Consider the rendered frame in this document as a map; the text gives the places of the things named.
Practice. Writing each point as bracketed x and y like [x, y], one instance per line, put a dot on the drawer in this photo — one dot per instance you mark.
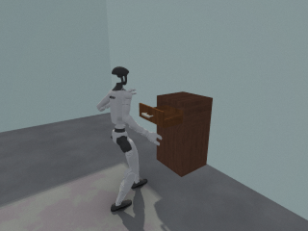
[163, 116]

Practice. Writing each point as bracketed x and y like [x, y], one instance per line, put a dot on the left robot upper arm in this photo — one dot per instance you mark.
[101, 106]

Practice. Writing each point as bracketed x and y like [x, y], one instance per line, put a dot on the right robot upper arm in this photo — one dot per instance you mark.
[126, 98]

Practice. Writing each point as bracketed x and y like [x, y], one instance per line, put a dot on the robot left foot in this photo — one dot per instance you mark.
[142, 182]

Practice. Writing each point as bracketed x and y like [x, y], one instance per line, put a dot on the cabinet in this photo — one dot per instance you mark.
[184, 147]

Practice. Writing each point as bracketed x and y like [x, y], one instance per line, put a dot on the right robot hand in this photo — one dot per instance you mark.
[153, 136]

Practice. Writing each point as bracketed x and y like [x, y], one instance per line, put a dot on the robot left shin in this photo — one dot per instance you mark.
[137, 180]

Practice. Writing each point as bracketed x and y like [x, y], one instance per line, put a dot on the robot right forearm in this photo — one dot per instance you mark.
[135, 126]

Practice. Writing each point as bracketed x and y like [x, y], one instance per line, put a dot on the left robot hand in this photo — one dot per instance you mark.
[130, 90]

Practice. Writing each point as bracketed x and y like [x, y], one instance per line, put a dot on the handle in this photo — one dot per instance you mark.
[145, 114]

